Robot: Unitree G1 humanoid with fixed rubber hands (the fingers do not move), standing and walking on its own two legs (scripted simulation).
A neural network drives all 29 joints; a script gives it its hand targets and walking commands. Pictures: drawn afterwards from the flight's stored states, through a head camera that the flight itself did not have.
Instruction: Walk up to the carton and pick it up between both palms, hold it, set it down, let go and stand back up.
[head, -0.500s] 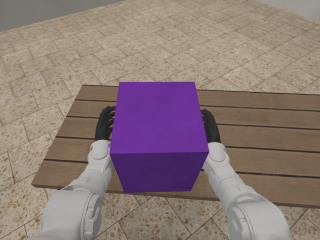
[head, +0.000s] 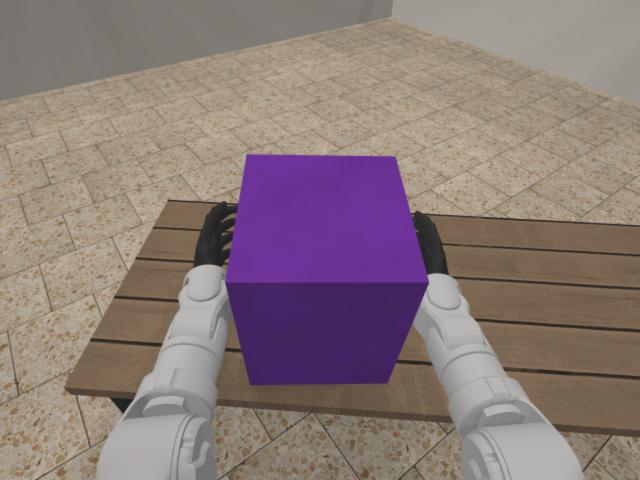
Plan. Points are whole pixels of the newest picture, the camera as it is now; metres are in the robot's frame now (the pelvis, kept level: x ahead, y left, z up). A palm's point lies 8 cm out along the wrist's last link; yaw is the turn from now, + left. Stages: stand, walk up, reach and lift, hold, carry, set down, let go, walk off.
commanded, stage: reach and lift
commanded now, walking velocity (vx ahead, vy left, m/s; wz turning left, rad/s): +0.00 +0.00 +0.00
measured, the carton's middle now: (320, 274) +0.39 -0.01 +0.07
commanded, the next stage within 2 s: hold in 1.68 s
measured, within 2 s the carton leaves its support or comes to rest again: neither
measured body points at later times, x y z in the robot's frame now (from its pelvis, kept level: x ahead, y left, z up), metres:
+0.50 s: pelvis -0.01 +0.00 +0.00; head -0.04 +0.03 +0.45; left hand +0.37 +0.16 +0.14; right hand +0.35 -0.14 +0.11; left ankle -0.01 +0.11 -0.75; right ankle +0.01 -0.12 -0.75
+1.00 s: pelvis -0.01 +0.00 +0.00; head -0.03 +0.03 +0.45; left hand +0.37 +0.15 +0.17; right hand +0.36 -0.14 +0.13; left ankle -0.01 +0.11 -0.75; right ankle +0.01 -0.12 -0.75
